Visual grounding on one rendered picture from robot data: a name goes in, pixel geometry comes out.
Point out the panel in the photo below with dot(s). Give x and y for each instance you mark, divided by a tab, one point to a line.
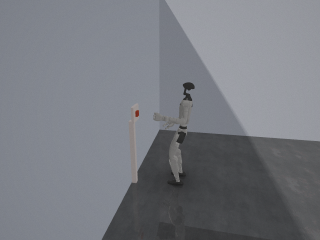
132	141

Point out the left robot upper arm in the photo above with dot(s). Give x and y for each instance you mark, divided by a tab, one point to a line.
185	108

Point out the robot left hand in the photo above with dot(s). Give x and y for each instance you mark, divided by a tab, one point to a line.
157	117

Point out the robot torso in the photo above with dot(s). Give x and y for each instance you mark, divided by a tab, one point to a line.
183	127

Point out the robot right hand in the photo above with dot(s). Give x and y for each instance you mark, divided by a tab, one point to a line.
170	125

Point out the robot left forearm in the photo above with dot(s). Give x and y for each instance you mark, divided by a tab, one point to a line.
173	120

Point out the left robot shin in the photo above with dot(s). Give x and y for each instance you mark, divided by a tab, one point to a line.
175	168

